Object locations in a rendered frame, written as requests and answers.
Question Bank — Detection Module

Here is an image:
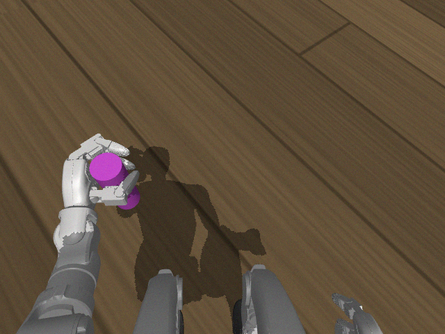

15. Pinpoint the left robot arm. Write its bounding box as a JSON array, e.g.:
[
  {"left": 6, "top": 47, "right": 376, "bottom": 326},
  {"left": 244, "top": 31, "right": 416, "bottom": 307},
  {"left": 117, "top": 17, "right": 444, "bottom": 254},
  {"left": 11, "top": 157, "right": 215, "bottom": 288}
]
[{"left": 16, "top": 206, "right": 101, "bottom": 334}]

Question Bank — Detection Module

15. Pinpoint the left robot hand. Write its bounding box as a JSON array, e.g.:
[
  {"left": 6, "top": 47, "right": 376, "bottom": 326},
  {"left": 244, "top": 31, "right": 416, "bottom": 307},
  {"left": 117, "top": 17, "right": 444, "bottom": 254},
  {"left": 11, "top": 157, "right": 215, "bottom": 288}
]
[{"left": 62, "top": 134, "right": 140, "bottom": 210}]

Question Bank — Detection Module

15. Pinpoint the can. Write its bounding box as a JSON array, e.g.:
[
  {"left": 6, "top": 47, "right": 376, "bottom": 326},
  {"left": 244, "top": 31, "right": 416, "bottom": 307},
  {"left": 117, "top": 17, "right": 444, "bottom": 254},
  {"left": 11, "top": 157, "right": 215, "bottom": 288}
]
[{"left": 90, "top": 152, "right": 140, "bottom": 209}]

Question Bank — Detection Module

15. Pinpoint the right robot hand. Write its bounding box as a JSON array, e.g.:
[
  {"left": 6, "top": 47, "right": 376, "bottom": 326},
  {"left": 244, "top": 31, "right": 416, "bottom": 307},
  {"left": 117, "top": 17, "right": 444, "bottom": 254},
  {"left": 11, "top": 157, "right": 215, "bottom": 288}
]
[{"left": 332, "top": 293, "right": 383, "bottom": 334}]

